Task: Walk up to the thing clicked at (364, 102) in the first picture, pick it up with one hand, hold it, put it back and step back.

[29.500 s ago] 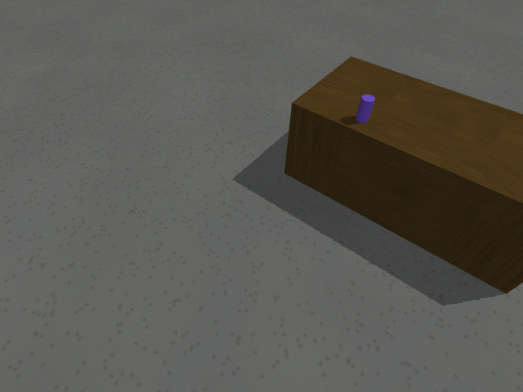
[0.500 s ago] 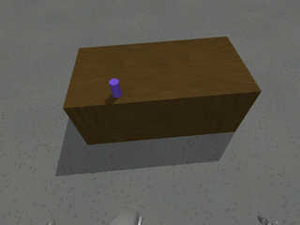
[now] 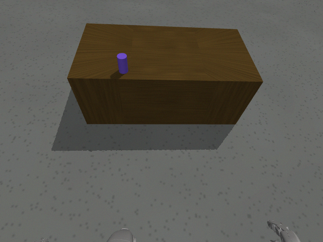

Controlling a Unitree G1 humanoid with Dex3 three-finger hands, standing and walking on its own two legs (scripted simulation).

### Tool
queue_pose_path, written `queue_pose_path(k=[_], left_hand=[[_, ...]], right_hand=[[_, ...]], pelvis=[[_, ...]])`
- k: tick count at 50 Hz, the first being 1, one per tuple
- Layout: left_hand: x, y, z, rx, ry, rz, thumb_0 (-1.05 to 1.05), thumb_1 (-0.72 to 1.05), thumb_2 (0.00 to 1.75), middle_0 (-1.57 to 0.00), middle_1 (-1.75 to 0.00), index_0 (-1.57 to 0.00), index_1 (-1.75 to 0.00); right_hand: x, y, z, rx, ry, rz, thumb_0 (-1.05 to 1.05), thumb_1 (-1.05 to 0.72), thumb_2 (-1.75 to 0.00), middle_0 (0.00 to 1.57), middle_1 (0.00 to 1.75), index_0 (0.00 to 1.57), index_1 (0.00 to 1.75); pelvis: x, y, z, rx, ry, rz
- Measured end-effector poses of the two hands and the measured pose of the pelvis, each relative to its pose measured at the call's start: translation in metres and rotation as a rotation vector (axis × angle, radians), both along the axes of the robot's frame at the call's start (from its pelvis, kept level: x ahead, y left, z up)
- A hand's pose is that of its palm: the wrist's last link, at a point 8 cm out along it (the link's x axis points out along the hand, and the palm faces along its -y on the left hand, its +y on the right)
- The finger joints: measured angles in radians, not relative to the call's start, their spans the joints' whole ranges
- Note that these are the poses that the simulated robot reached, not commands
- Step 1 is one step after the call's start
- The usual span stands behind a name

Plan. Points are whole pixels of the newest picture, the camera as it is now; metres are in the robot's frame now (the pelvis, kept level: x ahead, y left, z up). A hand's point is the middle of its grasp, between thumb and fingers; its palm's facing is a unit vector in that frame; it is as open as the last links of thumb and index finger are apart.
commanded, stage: step back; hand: left
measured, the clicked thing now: (122, 63) +0.99 +0.26 -0.26
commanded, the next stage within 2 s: stand in 1.02 s
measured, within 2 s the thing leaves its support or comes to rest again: neither
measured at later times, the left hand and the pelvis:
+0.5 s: hand out of the picture +0.01 +0.27 -0.14, palm faces +0.01 -0.91 -0.41, open 7.4 cm; pelvis -0.05 -0.01 +0.01, yaw +2 degrees
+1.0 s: hand out of the picture +0.05 +0.27 -0.15, palm faces +0.10 -0.92 -0.38, open 7.4 cm; pelvis +0.00 -0.01 +0.00, yaw +5 degrees
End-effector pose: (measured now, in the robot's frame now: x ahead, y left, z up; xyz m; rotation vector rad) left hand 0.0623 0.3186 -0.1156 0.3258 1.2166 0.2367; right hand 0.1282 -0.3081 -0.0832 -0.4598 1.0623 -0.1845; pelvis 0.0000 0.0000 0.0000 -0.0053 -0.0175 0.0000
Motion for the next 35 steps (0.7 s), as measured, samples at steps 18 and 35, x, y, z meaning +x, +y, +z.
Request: queue_pose_path(k=[18,35], left_hand=[[-0.084,-0.005,0.018,0.066,-0.015,0.039,0.01,0.9,0.9,-0.21,-0.3,-0.21,-0.3],[-0.038,-0.035,0.025,0.056,-0.099,0.013,0.0,0.91,0.9,-0.21,-0.3,-0.2,-0.3]], right_hand=[[-0.108,-0.008,-0.038,0.095,0.16,-0.055,0.01,-0.91,-0.9,0.2,0.3,0.2,0.3],[-0.107,-0.037,-0.036,0.083,0.177,-0.096,0.01,-0.91,-0.9,0.21,0.3,0.2,0.3]], pelvis=[[-0.055,-0.011,-0.001,0.041,-0.026,0.049],[-0.033,-0.035,0.002,0.008,-0.032,0.053]])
